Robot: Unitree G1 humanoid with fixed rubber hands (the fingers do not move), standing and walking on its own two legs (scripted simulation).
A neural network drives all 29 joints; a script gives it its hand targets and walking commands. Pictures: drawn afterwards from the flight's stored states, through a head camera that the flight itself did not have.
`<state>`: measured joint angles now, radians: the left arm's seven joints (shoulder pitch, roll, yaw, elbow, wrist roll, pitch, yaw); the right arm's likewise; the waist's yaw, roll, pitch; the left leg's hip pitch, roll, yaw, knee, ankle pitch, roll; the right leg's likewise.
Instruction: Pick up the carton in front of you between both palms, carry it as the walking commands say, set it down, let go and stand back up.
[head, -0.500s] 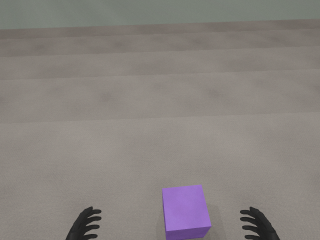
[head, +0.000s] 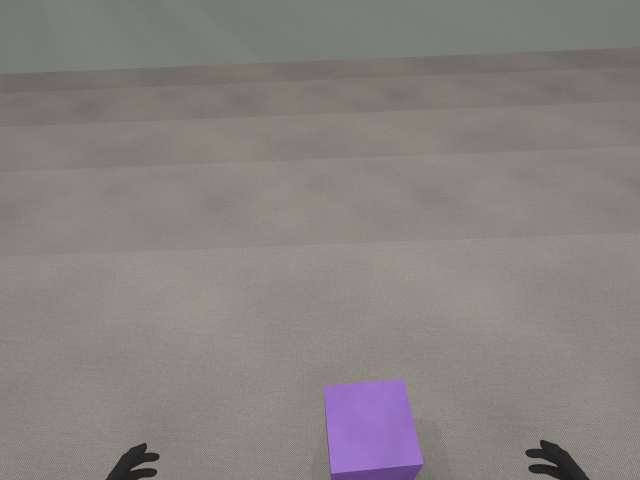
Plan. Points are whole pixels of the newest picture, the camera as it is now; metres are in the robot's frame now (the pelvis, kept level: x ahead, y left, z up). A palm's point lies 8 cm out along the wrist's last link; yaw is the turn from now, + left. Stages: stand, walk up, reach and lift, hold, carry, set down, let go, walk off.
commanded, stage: stand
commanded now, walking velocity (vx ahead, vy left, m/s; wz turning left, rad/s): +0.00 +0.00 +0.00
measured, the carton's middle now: (367, 438) +0.38 -0.08 -0.64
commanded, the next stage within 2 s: none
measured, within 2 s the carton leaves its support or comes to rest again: neither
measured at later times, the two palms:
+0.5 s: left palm out of the picture +0.13 +0.28 -0.09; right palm out of the picture +0.13 -0.30 -0.08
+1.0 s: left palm out of the picture +0.08 +0.30 -0.09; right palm out of the picture +0.09 -0.31 -0.09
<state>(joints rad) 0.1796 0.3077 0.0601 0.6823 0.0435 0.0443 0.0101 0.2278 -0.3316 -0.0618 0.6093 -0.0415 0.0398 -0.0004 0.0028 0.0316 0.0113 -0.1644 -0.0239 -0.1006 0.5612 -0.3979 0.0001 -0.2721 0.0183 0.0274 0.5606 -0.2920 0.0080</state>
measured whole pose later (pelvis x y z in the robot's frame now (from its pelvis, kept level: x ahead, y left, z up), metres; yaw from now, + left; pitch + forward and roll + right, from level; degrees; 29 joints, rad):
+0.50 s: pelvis +0.00 -0.01 +0.00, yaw +1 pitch -1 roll -1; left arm 0.12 0.33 0.04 0.85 0.03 0.00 0.02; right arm 0.22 -0.35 -0.04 0.73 -0.03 0.01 -0.03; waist 0.01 0.02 0.02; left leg -0.11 -0.02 -0.12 0.49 -0.37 -0.01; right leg -0.22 0.02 0.01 0.51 -0.28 0.00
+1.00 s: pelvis -0.02 -0.01 +0.01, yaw +1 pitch -2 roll +0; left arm 0.12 0.36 0.03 0.98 0.02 -0.01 0.01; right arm 0.20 -0.37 -0.02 0.86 -0.03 0.00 -0.02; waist 0.01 0.02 0.03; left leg -0.07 -0.02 -0.11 0.42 -0.30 -0.01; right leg -0.19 0.01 0.02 0.44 -0.21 0.00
